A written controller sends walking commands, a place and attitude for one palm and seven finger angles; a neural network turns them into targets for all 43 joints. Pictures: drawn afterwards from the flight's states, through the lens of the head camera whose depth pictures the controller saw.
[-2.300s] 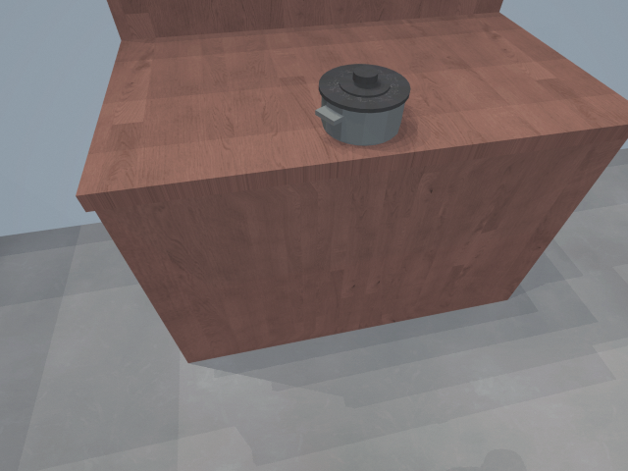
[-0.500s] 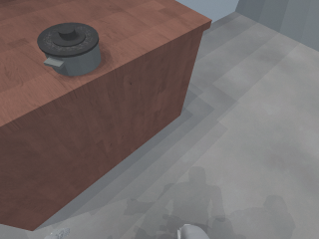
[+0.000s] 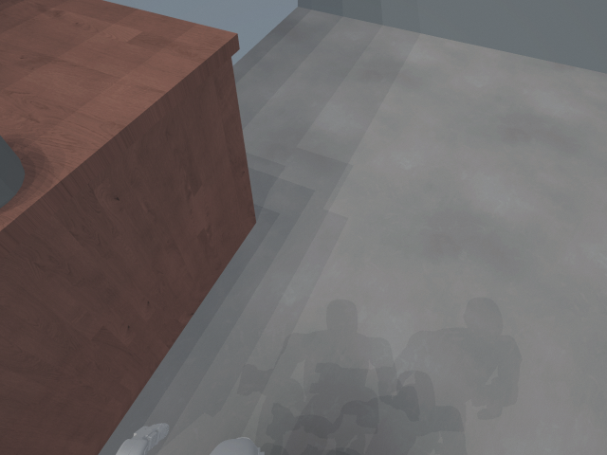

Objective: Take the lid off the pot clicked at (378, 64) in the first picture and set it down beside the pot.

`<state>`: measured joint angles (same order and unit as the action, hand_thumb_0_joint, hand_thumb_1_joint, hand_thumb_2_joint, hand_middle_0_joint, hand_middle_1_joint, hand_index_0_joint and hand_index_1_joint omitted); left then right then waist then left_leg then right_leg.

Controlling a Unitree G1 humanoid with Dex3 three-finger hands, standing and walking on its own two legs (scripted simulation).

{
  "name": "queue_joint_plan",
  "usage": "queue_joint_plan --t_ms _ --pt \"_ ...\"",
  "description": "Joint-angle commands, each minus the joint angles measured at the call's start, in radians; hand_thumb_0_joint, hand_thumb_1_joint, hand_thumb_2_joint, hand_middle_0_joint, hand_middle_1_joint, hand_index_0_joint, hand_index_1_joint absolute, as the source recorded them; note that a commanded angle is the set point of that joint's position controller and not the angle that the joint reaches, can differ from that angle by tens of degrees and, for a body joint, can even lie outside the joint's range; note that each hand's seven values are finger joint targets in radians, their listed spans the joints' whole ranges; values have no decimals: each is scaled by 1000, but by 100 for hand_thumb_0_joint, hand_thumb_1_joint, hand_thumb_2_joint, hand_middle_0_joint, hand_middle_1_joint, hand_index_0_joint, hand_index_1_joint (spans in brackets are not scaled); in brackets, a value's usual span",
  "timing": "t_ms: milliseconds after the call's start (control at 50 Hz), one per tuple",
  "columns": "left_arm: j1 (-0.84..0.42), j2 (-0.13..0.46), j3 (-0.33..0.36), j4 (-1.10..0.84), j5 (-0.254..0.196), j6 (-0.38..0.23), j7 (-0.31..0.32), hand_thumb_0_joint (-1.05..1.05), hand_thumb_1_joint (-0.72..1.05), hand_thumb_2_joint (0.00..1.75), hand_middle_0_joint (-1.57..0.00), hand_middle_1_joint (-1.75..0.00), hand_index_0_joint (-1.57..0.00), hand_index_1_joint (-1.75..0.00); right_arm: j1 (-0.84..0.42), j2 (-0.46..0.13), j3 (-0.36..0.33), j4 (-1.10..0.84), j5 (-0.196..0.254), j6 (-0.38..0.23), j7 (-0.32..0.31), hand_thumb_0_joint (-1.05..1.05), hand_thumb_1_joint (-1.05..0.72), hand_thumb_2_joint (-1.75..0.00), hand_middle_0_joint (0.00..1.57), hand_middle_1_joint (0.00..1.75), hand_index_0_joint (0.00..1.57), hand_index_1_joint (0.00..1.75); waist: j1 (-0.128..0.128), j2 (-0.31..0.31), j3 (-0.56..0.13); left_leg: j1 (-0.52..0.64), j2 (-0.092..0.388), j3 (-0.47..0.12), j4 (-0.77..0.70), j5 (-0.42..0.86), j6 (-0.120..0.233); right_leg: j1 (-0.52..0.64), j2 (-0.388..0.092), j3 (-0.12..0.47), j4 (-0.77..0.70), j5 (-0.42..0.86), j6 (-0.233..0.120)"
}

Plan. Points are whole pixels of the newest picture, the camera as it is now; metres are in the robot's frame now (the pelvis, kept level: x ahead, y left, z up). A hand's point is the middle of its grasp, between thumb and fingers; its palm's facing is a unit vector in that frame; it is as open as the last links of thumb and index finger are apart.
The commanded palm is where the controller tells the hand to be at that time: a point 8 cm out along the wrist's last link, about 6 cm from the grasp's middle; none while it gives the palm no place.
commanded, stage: walk to a spot facing it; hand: left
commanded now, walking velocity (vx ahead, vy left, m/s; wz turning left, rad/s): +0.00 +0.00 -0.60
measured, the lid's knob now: out of the picture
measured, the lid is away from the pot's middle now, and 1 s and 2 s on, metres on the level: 0.00 0.00 0.00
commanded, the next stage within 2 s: turn to face it in 1.30 s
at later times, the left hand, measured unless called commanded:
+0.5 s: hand (201, 453) +0.14 +0.16 -0.16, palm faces -0.31 -0.92 -0.24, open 7.4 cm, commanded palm none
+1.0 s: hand (242, 382) +0.25 +0.12 -0.19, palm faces -0.50 -0.85 -0.18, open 7.4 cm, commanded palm none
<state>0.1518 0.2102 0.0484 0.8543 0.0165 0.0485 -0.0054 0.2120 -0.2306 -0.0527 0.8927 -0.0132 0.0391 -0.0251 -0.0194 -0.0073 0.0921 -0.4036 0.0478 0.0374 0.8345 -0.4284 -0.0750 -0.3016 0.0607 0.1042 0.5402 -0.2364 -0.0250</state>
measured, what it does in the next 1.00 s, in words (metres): walks ahead, turning right: left foot, then right foot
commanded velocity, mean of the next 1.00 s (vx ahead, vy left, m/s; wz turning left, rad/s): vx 0.24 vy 0.00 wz -0.54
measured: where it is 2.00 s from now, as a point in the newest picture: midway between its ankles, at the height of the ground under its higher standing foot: (406, 411)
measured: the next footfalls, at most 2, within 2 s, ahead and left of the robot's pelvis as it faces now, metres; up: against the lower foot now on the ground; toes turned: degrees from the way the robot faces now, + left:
left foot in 0.08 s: +0.06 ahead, +0.12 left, +0.00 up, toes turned -1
right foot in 0.48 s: +0.00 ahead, -0.14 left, +0.00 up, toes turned -25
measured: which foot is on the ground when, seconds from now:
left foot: up 0.00-0.06, down 0.08-0.48, up 0.50-0.90, down 0.92-1.00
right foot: down 0.00-0.08, up 0.10-0.46, down 0.48-0.92, up 0.94-1.00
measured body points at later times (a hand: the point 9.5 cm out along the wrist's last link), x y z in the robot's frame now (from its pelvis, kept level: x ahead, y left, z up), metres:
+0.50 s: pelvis +0.00 -0.01 -0.01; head +0.02 -0.03 +0.44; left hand +0.16 +0.21 -0.14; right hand -0.05 -0.27 -0.16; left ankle +0.02 +0.12 -0.73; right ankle -0.04 -0.12 -0.74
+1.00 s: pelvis +0.16 -0.06 -0.01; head +0.19 -0.05 +0.44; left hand +0.28 +0.16 -0.18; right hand +0.13 -0.32 -0.13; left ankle +0.27 +0.00 -0.73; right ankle +0.01 -0.11 -0.66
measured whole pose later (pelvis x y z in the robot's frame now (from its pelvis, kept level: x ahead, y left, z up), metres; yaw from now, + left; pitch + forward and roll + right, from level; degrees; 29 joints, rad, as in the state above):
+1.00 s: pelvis +0.16 -0.06 -0.01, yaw -36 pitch -2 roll +0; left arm 0.35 0.22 0.08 1.04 0.02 0.00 -0.02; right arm 0.15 -0.16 -0.02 0.88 -0.03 -0.08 0.00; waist 0.04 -0.06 0.07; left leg -0.36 0.07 0.14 0.64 -0.25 0.02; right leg -0.33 0.02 0.05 1.12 -0.45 -0.03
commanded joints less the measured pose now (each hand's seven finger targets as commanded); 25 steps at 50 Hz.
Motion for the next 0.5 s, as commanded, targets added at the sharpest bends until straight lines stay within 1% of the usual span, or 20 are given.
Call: queue_joint_plan --t_ms 0,20,40,60,80,100,120,140,180,200,260,300,340,360,380,400,420,440,460,480 --pt "2 210 70 -85 0 -12 14 0 90 90 -20 -30 -20 -30 64 -68 -22 -78 7 -36 -9 0 -90 -90 20 30 20 30 3 -146 -154 101 -32 -8 -203 64 18 69 -225 307 -118 326 -136" --pt "-14 200 69 -87 -5 -9 14 0 90 90 -20 -30 -20 -30 101 -71 -22 -67 9 -42 -13 0 -90 -90 20 30 20 30 -18 -149 -161 195 -28 -12 -331 137 25 20 -201 303 -80 289 -104" --pt "-14 163 63 -100 -10 -4 11 0 90 90 -20 -30 -20 -30 137 -109 -27 -63 5 -50 -19 0 -90 -90 20 30 20 30 -36 -50 -165 325 55 -97 -459 155 56 -104 -127 252 2 148 -55" --pt "10 101 53 -117 -15 -2 0 0 90 90 -20 -30 -20 -30 122 -203 -43 -78 -9 -52 -18 0 -90 -90 20 30 20 30 -27 252 -143 390 300 -369 -581 162 145 -287 27 86 196 -187 17" --pt "10 126 55 -127 0 -8 -3 0 90 90 -20 -30 -20 -30 103 -223 -42 -105 -8 -44 -13 0 -90 -90 20 30 20 30 -22 273 -104 296 431 -453 -609 163 234 -302 -9 -26 417 -335 50" --pt "2 143 64 -104 16 -6 -6 0 90 90 -20 -30 -20 -30 69 -163 -28 -99 -16 -51 -15 0 -90 -90 20 30 20 30 -15 219 -64 234 389 -403 -601 214 244 -293 -41 -10 539 -303 63" --pt "5 142 69 -88 13 -5 -16 0 90 90 -20 -30 -20 -30 35 -142 -18 -106 -16 -54 -17 0 -90 -90 20 30 20 30 4 149 -50 206 342 -306 -588 266 235 -289 -60 -20 609 -247 70" --pt "18 127 66 -76 10 -3 -24 0 90 90 -20 -30 -20 -30 7 -133 -15 -112 -14 -57 -18 0 -90 -90 20 30 20 30 18 119 -62 232 297 -209 -572 339 219 -290 -73 -36 639 -192 79" --pt "37 107 58 -60 4 5 -30 0 90 90 -20 -30 -20 -30 -5 -122 -12 -111 -8 -59 -18 0 -90 -90 20 30 20 30 23 148 -89 277 253 -70 -537 468 201 -275 -94 -72 609 -156 95" --pt "28 100 55 -60 1 10 -31 0 90 90 -20 -30 -20 -30 11 -123 -14 -102 -9 -57 -17 0 -90 -90 20 30 20 30 15 164 -92 289 254 -47 -528 495 205 -262 -99 -82 574 -164 99" --pt "-8 88 48 -72 0 17 -32 0 90 90 -20 -30 -20 -30 45 -147 -27 -79 -9 -52 -11 0 -90 -90 20 30 20 30 -6 169 -74 285 286 -24 -536 434 216 -217 -124 -120 422 -189 96" --pt "-26 76 43 -73 3 11 -40 0 90 90 -20 -30 -20 -30 78 -164 -36 -63 -15 -53 -6 0 -90 -90 20 30 20 30 -24 171 -95 300 297 -9 -555 262 207 -179 -120 -153 325 -205 84" --pt "-46 72 41 -79 5 3 -47 0 90 90 -20 -30 -20 -30 88 -181 -46 -50 -18 -53 1 0 -90 -90 20 30 20 30 -35 192 -76 266 319 -9 -580 55 196 -150 -117 -177 248 -217 66" --pt "-52 74 41 -82 7 -2 -50 0 90 90 -20 -30 -20 -30 91 -188 -49 -43 -19 -54 4 0 -90 -90 20 30 20 30 -38 205 -63 251 328 -11 -580 -1 190 -133 -111 -192 211 -230 57" --pt "-50 79 41 -79 7 -9 -52 0 90 90 -20 -30 -20 -30 95 -192 -51 -38 -20 -55 8 0 -90 -90 20 30 20 30 -37 202 -65 250 329 -8 -567 -31 183 -108 -103 -204 160 -242 48" --pt "-27 80 44 -72 7 -14 -53 0 90 90 -20 -30 -20 -30 94 -194 -52 -34 -20 -57 9 0 -90 -90 20 30 20 30 -24 183 -62 227 329 10 -540 -53 170 -60 -91 -220 103 -227 38" --pt "32 84 49 -49 6 -22 -51 0 90 90 -20 -30 -20 -30 81 -192 -52 -31 -19 -57 10 0 -90 -90 20 30 20 30 8 148 -87 193 305 50 -453 -66 143 43 -72 -241 3 -180 27" --pt "149 121 60 -11 7 -33 -41 0 90 90 -20 -30 -20 -30 58 -165 -46 -38 -16 -57 13 0 -90 -90 20 30 20 30 68 36 -122 60 256 110 -270 -92 99 251 -73 -222 -121 -137 1" --pt "265 252 87 25 14 -51 -23 0 90 90 -20 -30 -20 -30 23 -80 -23 -78 -1 -51 24 0 -90 -90 20 30 20 30 128 -315 -133 -268 116 226 81 -214 28 465 -342 205 -316 -369 -113" --pt "346 293 94 44 -5 -49 -3 0 90 90 -20 -30 -20 -30 -127 -89 -14 -139 -15 -50 30 0 -90 -90 20 30 20 30 181 -305 -57 -437 70 85 256 -223 21 396 -487 463 -391 -330 -207"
